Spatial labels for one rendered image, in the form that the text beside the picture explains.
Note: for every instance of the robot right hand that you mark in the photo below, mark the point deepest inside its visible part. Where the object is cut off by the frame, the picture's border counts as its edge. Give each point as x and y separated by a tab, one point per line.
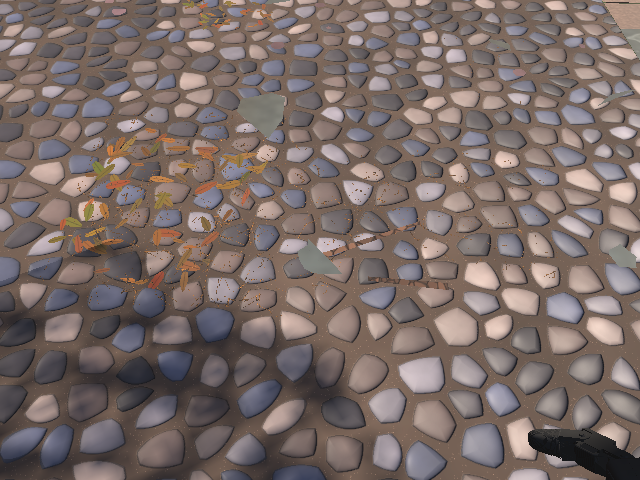
589	449

